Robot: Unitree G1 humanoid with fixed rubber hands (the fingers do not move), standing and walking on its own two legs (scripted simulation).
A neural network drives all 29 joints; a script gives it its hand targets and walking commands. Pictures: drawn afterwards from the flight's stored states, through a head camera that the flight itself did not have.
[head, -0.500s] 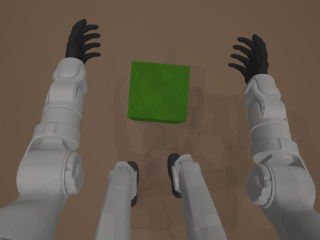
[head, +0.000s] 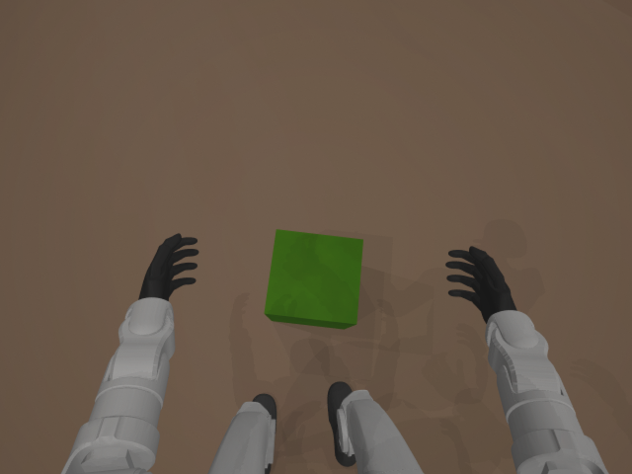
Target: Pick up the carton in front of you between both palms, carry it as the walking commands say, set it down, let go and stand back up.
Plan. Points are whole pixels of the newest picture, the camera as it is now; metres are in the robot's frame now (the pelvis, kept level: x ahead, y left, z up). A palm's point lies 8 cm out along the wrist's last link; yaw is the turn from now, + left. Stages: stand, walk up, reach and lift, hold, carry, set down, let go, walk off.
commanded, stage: let go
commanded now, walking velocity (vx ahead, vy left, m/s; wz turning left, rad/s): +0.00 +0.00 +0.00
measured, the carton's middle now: (313, 283) +0.42 -0.03 -0.60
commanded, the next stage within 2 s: stand in 0.86 s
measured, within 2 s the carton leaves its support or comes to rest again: neither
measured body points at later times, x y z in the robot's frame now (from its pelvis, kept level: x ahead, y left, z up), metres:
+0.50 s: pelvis +0.03 +0.02 +0.05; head +0.06 +0.03 +0.50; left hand +0.22 +0.25 -0.02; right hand +0.20 -0.22 -0.02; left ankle +0.00 +0.12 -0.69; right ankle +0.02 -0.10 -0.69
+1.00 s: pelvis +0.03 +0.01 +0.05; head +0.03 +0.01 +0.50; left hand +0.19 +0.28 -0.04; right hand +0.19 -0.26 -0.03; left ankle +0.00 +0.12 -0.69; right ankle +0.02 -0.10 -0.69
